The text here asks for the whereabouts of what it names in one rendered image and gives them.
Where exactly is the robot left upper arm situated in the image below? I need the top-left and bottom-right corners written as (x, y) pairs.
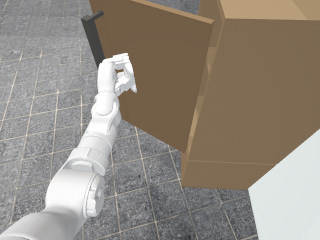
top-left (0, 168), bottom-right (105, 240)

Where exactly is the handle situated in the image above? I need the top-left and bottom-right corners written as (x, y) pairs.
top-left (81, 10), bottom-right (113, 69)

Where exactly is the cupboard door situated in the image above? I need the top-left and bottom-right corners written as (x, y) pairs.
top-left (89, 0), bottom-right (215, 153)

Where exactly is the robot left forearm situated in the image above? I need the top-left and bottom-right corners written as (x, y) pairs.
top-left (45, 92), bottom-right (122, 206)

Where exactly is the robot left hand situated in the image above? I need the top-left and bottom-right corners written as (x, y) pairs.
top-left (97, 53), bottom-right (137, 97)

